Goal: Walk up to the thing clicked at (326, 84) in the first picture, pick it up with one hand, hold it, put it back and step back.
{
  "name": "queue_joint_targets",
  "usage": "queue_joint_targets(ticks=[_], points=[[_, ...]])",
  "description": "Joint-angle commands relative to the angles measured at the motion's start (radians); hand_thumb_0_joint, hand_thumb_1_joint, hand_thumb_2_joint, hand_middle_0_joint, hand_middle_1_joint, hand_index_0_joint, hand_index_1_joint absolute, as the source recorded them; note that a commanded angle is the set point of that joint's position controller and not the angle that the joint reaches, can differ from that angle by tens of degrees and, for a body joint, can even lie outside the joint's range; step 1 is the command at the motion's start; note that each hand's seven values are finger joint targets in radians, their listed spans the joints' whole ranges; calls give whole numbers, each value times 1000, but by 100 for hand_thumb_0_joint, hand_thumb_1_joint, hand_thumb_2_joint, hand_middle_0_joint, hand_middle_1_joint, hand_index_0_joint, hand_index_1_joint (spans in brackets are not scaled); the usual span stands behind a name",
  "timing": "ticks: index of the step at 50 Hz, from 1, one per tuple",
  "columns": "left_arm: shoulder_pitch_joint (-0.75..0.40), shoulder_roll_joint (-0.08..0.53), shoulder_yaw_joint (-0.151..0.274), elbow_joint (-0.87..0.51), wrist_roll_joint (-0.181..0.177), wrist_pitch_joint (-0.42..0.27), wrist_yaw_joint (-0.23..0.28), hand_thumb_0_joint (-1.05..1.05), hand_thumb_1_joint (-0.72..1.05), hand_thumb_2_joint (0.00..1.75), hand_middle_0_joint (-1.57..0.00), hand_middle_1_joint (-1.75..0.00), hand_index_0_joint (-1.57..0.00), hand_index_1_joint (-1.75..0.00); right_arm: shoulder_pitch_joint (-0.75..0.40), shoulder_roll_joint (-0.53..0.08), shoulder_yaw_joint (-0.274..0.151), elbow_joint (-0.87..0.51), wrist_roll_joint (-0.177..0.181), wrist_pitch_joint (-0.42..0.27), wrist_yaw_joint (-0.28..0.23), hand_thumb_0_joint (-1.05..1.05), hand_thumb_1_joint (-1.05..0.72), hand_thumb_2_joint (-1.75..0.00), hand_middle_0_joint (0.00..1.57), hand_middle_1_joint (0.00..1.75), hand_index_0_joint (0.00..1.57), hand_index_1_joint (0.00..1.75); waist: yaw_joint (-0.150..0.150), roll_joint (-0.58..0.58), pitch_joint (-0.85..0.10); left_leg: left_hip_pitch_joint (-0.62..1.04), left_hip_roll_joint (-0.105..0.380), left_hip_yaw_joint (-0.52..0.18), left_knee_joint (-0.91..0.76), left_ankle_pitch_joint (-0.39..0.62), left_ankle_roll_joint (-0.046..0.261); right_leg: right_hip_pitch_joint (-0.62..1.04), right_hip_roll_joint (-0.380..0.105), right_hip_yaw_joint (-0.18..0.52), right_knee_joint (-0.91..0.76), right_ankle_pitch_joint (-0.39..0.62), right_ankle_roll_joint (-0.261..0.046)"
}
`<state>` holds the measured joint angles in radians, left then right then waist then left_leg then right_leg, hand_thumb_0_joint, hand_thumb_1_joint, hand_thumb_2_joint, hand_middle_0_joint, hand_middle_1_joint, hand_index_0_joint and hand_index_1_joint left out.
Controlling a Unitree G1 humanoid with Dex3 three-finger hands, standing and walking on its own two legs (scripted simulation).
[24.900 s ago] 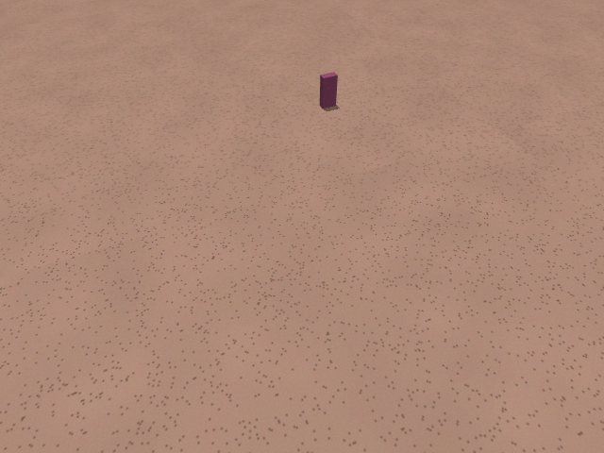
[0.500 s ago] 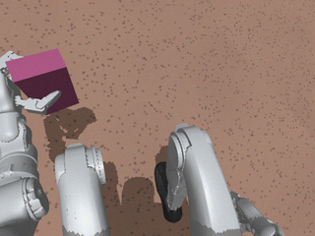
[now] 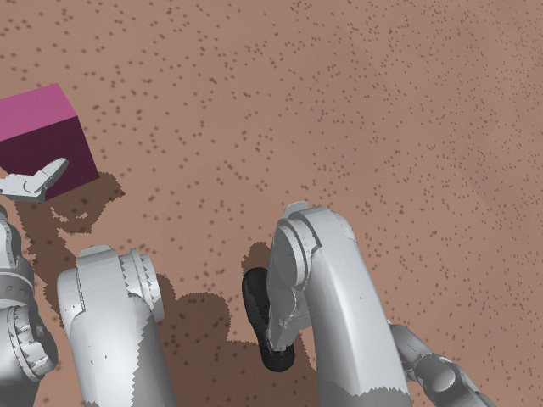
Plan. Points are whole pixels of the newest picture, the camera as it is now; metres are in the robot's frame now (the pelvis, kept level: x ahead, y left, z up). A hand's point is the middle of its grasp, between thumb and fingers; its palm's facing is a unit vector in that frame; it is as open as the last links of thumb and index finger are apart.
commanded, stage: lower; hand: left
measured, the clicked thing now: (47, 152) +0.47 +0.21 -0.14
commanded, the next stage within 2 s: loosen in 1.12 s
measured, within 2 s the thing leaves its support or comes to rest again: rests again in 1.26 s
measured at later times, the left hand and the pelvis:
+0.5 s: hand (30, 156) +0.47 +0.24 -0.15, palm faces +0.22 -0.98 -0.01, open 9.0 cm; pelvis +0.00 +0.01 -0.01, yaw -3 degrees
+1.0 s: hand (39, 159) +0.47 +0.23 -0.17, palm faces +0.21 -0.98 -0.01, open 8.9 cm; pelvis -0.01 +0.02 +0.00, yaw -4 degrees
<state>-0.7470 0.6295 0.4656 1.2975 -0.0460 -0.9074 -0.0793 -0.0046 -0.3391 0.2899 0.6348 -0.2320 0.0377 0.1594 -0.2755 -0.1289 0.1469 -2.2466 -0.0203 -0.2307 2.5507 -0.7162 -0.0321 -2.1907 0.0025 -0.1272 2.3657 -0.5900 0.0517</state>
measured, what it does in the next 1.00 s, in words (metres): stands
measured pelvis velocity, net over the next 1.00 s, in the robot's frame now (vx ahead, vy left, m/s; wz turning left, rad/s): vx -0.01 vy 0.02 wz -0.07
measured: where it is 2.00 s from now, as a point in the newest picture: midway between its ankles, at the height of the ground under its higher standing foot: (210, 368)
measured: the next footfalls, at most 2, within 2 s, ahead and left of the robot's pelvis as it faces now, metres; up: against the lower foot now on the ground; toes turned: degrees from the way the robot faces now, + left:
none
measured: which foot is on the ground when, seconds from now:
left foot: down 0.00-1.00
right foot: down 0.00-1.00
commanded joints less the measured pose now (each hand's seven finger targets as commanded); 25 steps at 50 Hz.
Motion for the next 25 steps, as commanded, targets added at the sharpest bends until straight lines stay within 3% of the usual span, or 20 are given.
queue_joint_targets(ticks=[1,5,6,8,12,15,19,22,23,25], points=[[-332,195,3,-158,-14,-110,3,0,15,118,-125,-137,-126,-136,100,-318,-68,-14,-24,1,-17,0,-92,-91,20,30,20,30,-68,426,-638,396,34,74,-303,129,21,384,33,-100,-170,133,-68],[-302,220,-3,-107,5,-118,15,0,12,117,-125,-136,-126,-136,74,-332,-51,-25,-40,3,-16,0,-92,-91,20,30,20,30,-75,420,-596,375,38,68,-296,114,21,390,37,-111,-173,124,-65],[-329,194,-22,-134,0,-124,15,0,12,118,-124,-137,-126,-136,81,-333,-45,-19,-44,5,-15,0,-92,-91,20,30,20,30,-83,427,-600,401,38,62,-297,136,16,390,33,-116,-170,146,-65],[-300,233,6,-113,0,-127,27,0,11,117,-125,-136,-126,-136,72,-342,-38,-26,-47,5,-15,0,-92,-91,20,30,20,30,-73,432,-612,408,37,56,-290,153,16,402,37,-121,-162,157,-65],[-301,188,-21,-92,-7,-135,49,0,13,120,-124,-137,-126,-137,68,-345,-21,-19,-57,5,-10,0,-92,-91,20,30,20,30,-97,422,-580,407,38,40,-286,163,15,402,38,-134,-158,175,-62],[-291,226,-18,-78,0,-147,57,0,14,119,-123,-136,-124,-135,63,-352,-10,-23,-61,8,-13,0,-91,-91,20,30,20,30,-98,417,-584,406,38,35,-280,170,15,418,43,-141,-159,180,-60],[-312,217,-49,-59,16,-162,70,0,17,119,-122,-134,-123,-134,31,-354,1,-31,-68,10,-13,0,-91,-90,20,30,20,30,-114,417,-527,399,43,21,-286,138,13,379,43,-151,-159,157,-61],[-287,275,-11,-43,18,-176,87,0,15,117,-122,-133,-124,-133,16,-368,9,-50,-73,11,-11,0,-91,-90,20,30,20,30,-101,426,-524,396,43,14,-291,116,13,392,46,-157,-160,140,-60],[-313,252,-28,-54,12,-183,87,0,16,118,-121,-133,-123,-133,19,-364,16,-44,-76,11,-11,0,-91,-90,20,30,20,30,-111,432,-514,399,45,11,-291,116,12,390,45,-159,-159,143,-59],[-313,262,-17,-59,5,-191,95,0,17,118,-122,-134,-124,-134,18,-365,21,-42,-81,11,-9,0,-91,-90,20,30,20,30,-113,429,-525,396,44,15,-281,115,15,405,50,-157,-166,146,-57]])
